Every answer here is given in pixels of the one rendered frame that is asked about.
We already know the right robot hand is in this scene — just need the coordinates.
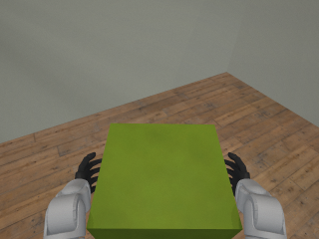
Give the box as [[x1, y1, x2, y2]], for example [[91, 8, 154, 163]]
[[224, 152, 250, 197]]

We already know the left robot forearm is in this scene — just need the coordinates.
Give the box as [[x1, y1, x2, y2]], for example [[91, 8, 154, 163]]
[[43, 178, 92, 239]]

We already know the carton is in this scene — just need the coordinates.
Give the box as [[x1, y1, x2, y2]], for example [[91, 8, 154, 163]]
[[86, 122, 243, 239]]

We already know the right robot forearm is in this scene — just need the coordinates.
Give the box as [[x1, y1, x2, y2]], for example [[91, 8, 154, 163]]
[[235, 178, 287, 239]]

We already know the left robot hand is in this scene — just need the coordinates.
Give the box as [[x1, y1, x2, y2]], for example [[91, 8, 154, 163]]
[[75, 152, 103, 194]]

